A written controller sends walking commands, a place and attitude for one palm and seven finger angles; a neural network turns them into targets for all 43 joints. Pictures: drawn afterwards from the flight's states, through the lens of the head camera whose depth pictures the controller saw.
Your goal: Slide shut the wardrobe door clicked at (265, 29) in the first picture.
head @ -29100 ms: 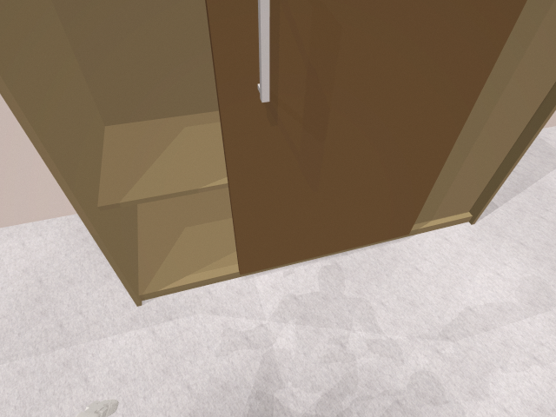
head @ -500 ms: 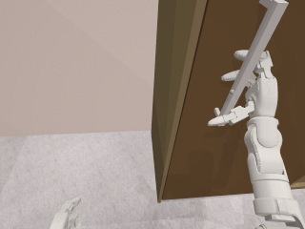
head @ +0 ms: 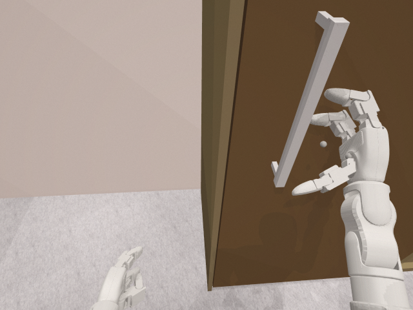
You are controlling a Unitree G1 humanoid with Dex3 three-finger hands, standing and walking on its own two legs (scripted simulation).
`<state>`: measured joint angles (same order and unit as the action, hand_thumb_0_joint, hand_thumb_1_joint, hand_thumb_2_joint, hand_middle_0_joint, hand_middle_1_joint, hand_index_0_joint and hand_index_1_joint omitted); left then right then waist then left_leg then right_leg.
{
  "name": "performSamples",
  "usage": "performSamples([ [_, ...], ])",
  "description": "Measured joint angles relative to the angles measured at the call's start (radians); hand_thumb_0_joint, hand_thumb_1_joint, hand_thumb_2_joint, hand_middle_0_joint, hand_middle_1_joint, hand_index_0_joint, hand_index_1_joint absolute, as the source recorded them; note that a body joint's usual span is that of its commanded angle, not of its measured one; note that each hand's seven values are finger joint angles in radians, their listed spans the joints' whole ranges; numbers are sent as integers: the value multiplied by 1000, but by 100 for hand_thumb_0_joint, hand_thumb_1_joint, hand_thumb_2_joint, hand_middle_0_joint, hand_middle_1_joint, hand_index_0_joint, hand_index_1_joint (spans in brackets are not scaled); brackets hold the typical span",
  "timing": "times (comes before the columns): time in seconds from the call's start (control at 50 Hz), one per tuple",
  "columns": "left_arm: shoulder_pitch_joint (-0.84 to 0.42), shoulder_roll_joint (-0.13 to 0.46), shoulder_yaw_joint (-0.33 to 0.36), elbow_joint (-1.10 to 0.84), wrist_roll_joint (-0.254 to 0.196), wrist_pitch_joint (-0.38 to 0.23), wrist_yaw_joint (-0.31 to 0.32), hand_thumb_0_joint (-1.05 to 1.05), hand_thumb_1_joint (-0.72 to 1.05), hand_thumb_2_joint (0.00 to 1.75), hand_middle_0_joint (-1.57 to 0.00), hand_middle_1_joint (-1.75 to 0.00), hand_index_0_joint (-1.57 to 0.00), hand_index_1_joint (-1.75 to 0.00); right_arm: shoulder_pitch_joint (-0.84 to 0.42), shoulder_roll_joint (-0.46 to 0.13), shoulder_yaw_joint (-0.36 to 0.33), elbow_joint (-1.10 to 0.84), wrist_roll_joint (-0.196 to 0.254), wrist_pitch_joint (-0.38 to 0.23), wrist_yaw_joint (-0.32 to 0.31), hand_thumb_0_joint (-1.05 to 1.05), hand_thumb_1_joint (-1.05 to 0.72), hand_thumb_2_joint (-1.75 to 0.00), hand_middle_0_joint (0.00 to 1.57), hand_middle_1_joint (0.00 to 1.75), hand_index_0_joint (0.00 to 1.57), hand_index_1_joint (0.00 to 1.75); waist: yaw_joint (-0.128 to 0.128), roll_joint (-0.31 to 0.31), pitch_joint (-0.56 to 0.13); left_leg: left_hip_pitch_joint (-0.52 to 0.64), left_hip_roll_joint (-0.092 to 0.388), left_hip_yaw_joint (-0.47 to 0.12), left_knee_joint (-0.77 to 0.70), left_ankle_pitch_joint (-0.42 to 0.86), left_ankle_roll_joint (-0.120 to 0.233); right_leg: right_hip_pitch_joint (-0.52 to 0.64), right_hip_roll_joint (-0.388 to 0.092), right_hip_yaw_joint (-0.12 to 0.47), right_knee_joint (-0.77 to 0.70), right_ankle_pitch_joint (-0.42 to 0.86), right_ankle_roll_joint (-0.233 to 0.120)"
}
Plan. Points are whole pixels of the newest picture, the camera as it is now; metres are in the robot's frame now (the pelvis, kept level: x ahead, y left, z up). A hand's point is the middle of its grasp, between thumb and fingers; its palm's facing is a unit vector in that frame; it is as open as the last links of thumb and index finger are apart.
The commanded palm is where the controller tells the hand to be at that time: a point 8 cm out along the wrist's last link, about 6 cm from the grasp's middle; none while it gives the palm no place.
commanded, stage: slip the hand off the handle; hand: right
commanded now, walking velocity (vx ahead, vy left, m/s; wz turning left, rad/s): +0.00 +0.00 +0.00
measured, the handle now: (296, 117) +0.37 -0.13 +0.23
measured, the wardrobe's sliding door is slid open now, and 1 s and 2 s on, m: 0.00 0.00 0.00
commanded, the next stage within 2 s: draw the hand back to the body in 0.92 s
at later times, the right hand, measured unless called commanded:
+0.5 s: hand (349, 165) +0.28 -0.19 +0.21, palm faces +0.15 +0.98 -0.13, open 14.7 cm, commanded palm +0.24 -0.24 +0.22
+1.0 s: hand (392, 213) +0.20 -0.22 +0.21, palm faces +0.14 +0.98 -0.14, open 14.7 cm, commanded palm +0.17 -0.26 +0.22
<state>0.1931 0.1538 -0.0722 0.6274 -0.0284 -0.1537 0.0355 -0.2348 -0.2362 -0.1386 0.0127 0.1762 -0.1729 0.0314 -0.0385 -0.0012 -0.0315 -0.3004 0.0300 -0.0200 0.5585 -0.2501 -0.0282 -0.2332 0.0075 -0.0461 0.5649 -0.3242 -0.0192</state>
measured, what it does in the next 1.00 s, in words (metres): stands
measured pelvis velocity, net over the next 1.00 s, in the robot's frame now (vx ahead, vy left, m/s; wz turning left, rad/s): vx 0.01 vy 0.02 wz -0.05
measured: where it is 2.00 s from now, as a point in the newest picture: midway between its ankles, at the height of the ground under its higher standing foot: outside the picture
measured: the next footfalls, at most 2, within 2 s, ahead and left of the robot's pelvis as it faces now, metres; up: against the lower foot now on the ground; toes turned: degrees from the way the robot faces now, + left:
none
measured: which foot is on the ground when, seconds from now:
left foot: down 0.00-1.00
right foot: down 0.00-1.00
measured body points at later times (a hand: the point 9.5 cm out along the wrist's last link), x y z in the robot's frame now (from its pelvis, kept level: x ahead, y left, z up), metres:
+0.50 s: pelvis +0.01 +0.03 +0.00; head -0.01 +0.04 +0.45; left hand +0.17 +0.26 -0.08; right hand +0.27 -0.25 +0.22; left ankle +0.03 +0.14 -0.73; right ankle -0.01 -0.10 -0.73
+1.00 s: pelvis +0.01 +0.02 +0.00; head -0.02 +0.03 +0.44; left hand +0.22 +0.22 -0.07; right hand +0.19 -0.27 +0.22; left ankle +0.03 +0.14 -0.73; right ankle -0.01 -0.10 -0.73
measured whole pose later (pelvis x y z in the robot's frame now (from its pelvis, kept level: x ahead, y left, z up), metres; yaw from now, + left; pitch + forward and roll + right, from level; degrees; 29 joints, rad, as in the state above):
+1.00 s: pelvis +0.01 +0.02 +0.00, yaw -3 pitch -1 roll +1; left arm 0.21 0.24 -0.05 0.65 -0.04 -0.27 0.07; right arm 0.19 -0.33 -0.37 -0.28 0.40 -0.21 0.33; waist -0.09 -0.04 -0.05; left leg -0.28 0.01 0.05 0.59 -0.29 -0.01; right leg -0.25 -0.02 0.02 0.64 -0.37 0.00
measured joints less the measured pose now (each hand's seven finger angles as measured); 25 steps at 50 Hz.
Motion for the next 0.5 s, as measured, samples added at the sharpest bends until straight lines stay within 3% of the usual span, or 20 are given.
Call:
performSamples([
  [0.1, 45, 25, 7, 13, 2, -11, -8, 1, 90, 90, -20, -30, -21, -30, 29, -42, -45, -18, -24, -27, 8, -1, 56, -20, 36, 118, 26, 114, -11, -7, 4, -4, -1, 12, 12, -8, 2, -13, -2, 12, 22, -10, 2],
  [0.18, 59, 54, 14, 47, -6, -20, 6, 2, 90, 90, -20, -30, -21, -30, 14, -56, -46, -6, 3, -52, 72, -1, 56, -20, 30, 117, 25, 114, -10, -12, 10, -4, -2, 26, 14, -11, 5, -23, -4, 26, 34, -13, 4],
  [0.3, 51, 80, 29, 61, -13, -31, 31, 2, 90, 90, -20, -30, -21, -30, -17, -79, -94, 56, 50, -44, 135, -1, 56, -20, 28, 117, 26, 115, 15, -19, 5, -20, -10, 28, 12, -6, 14, -34, -12, 27, 25, -5, 13],
  [0.4, 57, 90, 44, 40, -10, -42, 21, 2, 90, 90, -20, -30, -21, -30, 72, -83, -163, 12, 78, -51, 148, -1, 56, -20, 29, 118, 26, 115, 23, -28, -16, -29, -22, 19, 16, -10, 24, -31, -24, 18, 14, -5, 23],
  [0.5, 62, 95, 50, 28, -9, -55, 14, 2, 90, 90, -20, -30, -20, -30, 191, -76, -186, -79, 97, -61, 172, -1, 56, -20, 27, 117, 26, 115, 5, -32, -29, -20, -31, 30, 23, -21, 34, -23, -34, 28, 19, -13, 32],
])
